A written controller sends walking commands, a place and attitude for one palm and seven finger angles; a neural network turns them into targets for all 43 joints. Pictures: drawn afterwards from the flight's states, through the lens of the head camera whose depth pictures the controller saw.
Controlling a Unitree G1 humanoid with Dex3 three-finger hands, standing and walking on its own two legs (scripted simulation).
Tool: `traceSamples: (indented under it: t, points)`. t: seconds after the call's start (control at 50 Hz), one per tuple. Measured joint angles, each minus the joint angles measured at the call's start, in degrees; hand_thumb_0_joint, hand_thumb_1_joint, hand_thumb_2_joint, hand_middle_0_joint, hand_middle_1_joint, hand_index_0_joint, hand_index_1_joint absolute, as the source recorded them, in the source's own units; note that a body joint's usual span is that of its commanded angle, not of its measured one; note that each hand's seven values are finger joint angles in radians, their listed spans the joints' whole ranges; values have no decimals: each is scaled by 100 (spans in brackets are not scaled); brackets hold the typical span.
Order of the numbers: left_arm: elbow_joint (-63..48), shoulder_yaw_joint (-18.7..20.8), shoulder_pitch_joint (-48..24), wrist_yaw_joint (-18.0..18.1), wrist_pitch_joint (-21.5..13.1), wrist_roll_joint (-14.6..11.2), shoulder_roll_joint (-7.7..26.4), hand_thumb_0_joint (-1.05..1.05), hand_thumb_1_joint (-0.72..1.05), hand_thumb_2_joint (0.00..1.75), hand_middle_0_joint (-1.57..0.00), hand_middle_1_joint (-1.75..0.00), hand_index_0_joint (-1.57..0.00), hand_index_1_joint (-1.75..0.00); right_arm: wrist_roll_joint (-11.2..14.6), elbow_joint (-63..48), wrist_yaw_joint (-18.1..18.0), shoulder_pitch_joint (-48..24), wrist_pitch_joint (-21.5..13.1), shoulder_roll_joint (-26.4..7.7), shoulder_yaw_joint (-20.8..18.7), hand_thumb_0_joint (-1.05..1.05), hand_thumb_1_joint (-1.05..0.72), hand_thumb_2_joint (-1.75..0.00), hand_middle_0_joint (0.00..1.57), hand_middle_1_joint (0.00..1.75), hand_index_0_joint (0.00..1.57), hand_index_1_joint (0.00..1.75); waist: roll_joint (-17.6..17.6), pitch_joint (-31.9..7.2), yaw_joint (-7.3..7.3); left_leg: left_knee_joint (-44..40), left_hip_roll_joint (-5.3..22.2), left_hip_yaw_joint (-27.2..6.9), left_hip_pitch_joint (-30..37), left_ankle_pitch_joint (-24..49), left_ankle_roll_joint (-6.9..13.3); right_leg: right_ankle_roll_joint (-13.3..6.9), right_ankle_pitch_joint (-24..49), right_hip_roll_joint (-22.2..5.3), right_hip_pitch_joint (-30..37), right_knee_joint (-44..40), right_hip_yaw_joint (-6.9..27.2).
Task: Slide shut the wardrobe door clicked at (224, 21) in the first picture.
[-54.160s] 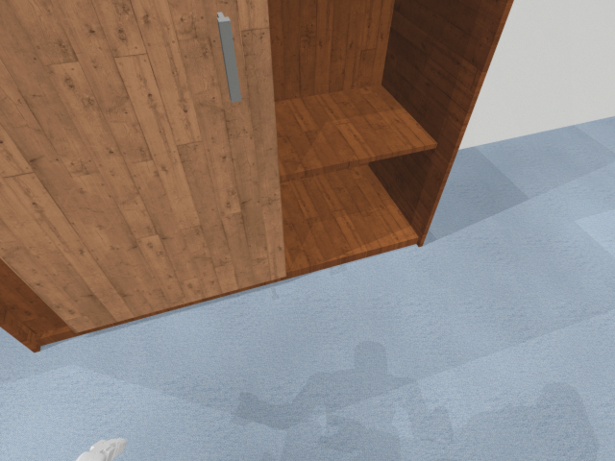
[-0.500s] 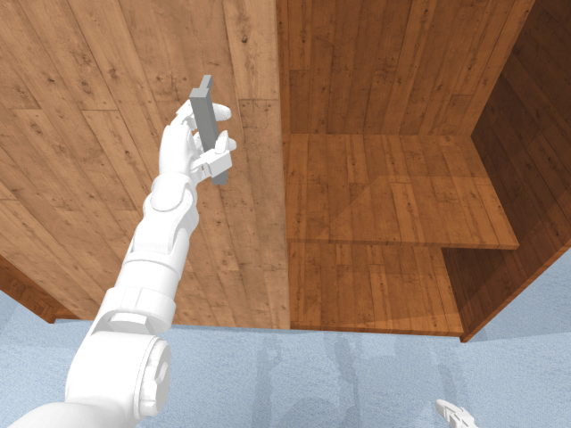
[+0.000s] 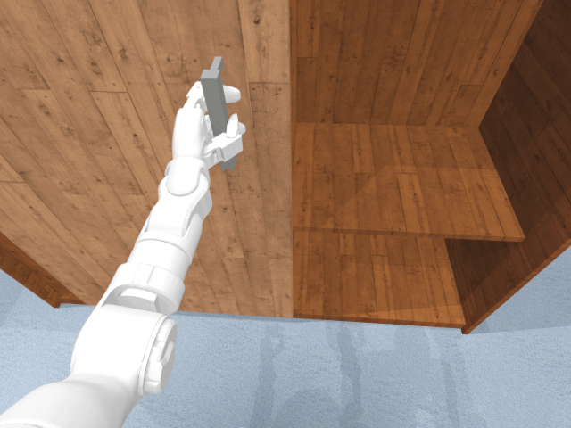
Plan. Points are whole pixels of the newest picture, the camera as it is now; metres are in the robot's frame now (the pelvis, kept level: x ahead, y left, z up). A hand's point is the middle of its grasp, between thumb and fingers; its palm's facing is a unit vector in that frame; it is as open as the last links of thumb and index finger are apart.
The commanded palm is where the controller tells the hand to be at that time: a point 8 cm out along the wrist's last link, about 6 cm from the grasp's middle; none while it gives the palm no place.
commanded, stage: tug the door sideways, standing still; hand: left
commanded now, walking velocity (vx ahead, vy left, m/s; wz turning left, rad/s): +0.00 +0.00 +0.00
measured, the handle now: (223, 116) +0.52 +0.11 +0.16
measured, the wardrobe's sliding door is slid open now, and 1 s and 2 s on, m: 0.59 0.56 0.26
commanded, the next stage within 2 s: step sideways, sliding the door along in 0.08 s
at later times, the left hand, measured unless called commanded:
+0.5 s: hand (234, 139) +0.46 +0.08 +0.16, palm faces +0.08 -0.98 -0.19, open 6.1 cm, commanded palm +0.45 +0.10 +0.16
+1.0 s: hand (262, 138) +0.47 +0.05 +0.15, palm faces +0.28 -0.95 -0.14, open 6.4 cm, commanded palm +0.44 +0.03 +0.16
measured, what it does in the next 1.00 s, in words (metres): steps to the right: right foot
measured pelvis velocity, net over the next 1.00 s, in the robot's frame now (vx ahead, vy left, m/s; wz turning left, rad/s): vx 0.05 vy -0.15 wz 0.17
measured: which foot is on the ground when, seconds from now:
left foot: down 0.00-0.96, up 0.98-1.00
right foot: down 0.00-0.64, up 0.66-0.88, down 0.90-1.00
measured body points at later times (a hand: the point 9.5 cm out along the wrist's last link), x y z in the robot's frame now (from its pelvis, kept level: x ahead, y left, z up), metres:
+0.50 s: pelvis -0.01 -0.03 +0.00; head +0.06 -0.07 +0.44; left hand +0.45 +0.14 +0.17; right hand +0.10 -0.26 -0.15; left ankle +0.03 +0.12 -0.72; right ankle -0.05 -0.12 -0.72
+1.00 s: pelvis +0.05 -0.15 -0.01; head +0.15 -0.16 +0.43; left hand +0.45 +0.10 +0.16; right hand +0.26 -0.33 -0.15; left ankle +0.01 +0.06 -0.70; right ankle +0.14 -0.27 -0.72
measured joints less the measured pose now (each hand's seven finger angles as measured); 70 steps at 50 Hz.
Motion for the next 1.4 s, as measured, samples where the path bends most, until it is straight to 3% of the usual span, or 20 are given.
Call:
traceSamples:
  t: [0.2,0.28,0.38,0.48,0.54,0.62,0.64,0.7,0.74,0.8,0.9,0.98,1.04,1.08,1.12,1.18,1.26,1.3,1.32,1.4]
  points:
    - [95,-65,-89,24,-65,0,-22,-1,77,82,-35,-140,-26,-140,2,-47,31,-120,-127,5,13,1,-90,-90,20,30,20,30,-7,13,17,41,-21,-1,-44,-6,17,18,-12,-20,-41,46,0]
    - [-38,20,-32,-254,-97,264,294,-2,71,81,-37,-140,-29,-140,66,-204,-228,-343,51,-20,90,1,-90,-90,20,30,20,30,38,374,54,-52,63,172,274,-12,45,41,47,34,181,-22,183]
    - [-57,13,-181,-318,-75,198,510,-3,69,82,-41,-140,-30,-140,81,-377,-406,-544,274,37,78,1,-90,-90,20,30,20,30,36,752,180,40,108,301,440,-61,9,-15,-113,90,175,310,369]
    - [-73,147,-282,-236,5,178,519,-4,71,83,-41,-139,-26,-140,117,-401,-442,-653,498,54,112,1,-90,-90,20,30,20,30,339,1112,184,174,279,19,572,-116,-138,-203,-32,363,497,159,205]
    - [-34,145,-317,-221,57,197,411,-3,72,83,-40,-138,-24,-140,172,-297,-446,-612,638,48,126,1,-90,-90,20,30,20,30,496,1198,174,426,424,-84,536,3,10,-331,88,520,861,-270,-49]
    - [-109,-22,-335,-234,17,194,265,-1,74,84,-41,-139,-24,-140,193,-139,-487,-593,776,146,181,1,-90,-90,20,30,20,30,-13,1265,335,739,236,204,740,-205,271,-448,1,371,1112,-315,-143]
    - [-208,-67,-284,-207,-27,161,258,-1,75,84,-41,-139,-23,-140,180,-180,-489,-593,772,119,187,1,-90,-90,20,30,20,30,-98,1257,422,281,237,256,992,200,358,-422,-33,354,943,33,-117]
    - [-643,-184,-218,-116,-89,26,412,-1,76,85,-41,-139,-20,-140,112,-346,-378,-832,730,85,54,1,-90,-90,20,30,20,30,-267,1590,475,-149,230,264,1397,-280,-122,-275,-210,391,3,2316,296]
    - [-894,-201,-222,-105,-56,18,450,-1,77,85,-40,-140,-18,-140,100,-436,-273,-989,729,44,-14,1,-90,-90,20,30,20,30,-230,1842,489,-183,258,146,1482,-292,-267,-231,-482,355,-446,2937,531]
    - [-1272,-196,-210,-130,43,-4,441,-2,77,85,-39,-140,-16,-140,128,-581,-203,-1122,735,-16,-74,1,-90,-90,20,30,20,30,-18,2141,564,-206,421,-80,1574,-258,-407,-185,-443,91,-698,2141,709]
    - [-1680,-160,-9,-197,166,28,502,-2,75,86,-42,-140,-15,-140,256,-744,-193,-1142,780,145,-6,1,-90,-90,20,30,20,30,156,2294,776,158,760,-396,1774,-638,-756,-65,883,-140,-78,272,563]
    - [-1935,-9,282,-90,178,133,343,-3,73,86,-43,-140,-15,-140,340,-591,-286,-1456,835,127,-31,1,-90,-90,20,30,20,30,512,2378,478,997,1003,-654,1490,-593,-341,76,981,-2,327,203,-44]
    - [-2183,-58,535,-11,172,160,155,-2,73,87,-44,-140,-16,-140,296,-486,-419,-1650,777,91,-95,1,-90,-90,20,30,20,30,313,2201,443,895,671,-296,1392,-971,-141,8,965,-158,332,-18,-144]
    - [-2412,-191,668,65,181,111,38,-1,74,87,-44,-140,-17,-140,243,-544,-466,-1689,692,14,-133,1,-90,-90,20,30,20,30,242,2039,480,-129,673,74,1633,32,-81,-11,1018,-164,167,30,-181]
    - [-2616,-328,694,44,151,89,10,0,75,87,-44,-140,-18,-140,190,-659,-414,-1756,665,51,-249,1,-90,-90,20,30,20,30,60,2107,643,-338,694,185,1747,-42,-379,7,642,-119,-113,741,91]
    - [-2921,-403,914,-12,21,155,-45,1,75,86,-44,-140,-19,-140,153,-822,-211,-1781,585,89,-276,1,-90,-90,19,30,19,30,3,2137,872,-461,875,264,1877,-245,-585,-30,-15,39,-309,1590,380]
    - [-3413,-360,1330,-4,-190,236,-17,0,73,86,-44,-141,-20,-140,158,-1012,-50,-1793,465,178,-209,1,-90,-90,20,30,20,30,70,2171,1043,-289,1207,417,1948,-332,-811,-65,529,-44,266,389,370]
    - [-3631,-239,1517,-1,-347,293,-50,0,72,86,-44,-141,-20,-140,188,-1015,-9,-1901,431,170,-179,1,-90,-90,20,30,20,30,357,2359,929,16,1515,330,1899,-310,-781,-84,537,172,585,88,144]
    - [-3729,-211,1613,-1,-408,316,-83,0,72,86,-44,-141,-20,-140,204,-994,-12,-1944,438,164,-181,1,-90,-90,20,30,20,30,480,2444,811,232,1609,269,1759,35,-569,-128,558,242,721,-58,-3]
    - [-4227,-237,2144,3,-538,344,-137,0,72,86,-45,-141,-22,-140,183,-847,-154,-2029,452,245,-126,1,-90,-90,20,30,20,30,73,2356,706,1049,804,236,1192,-1318,-183,-269,803,11,567,-345,81]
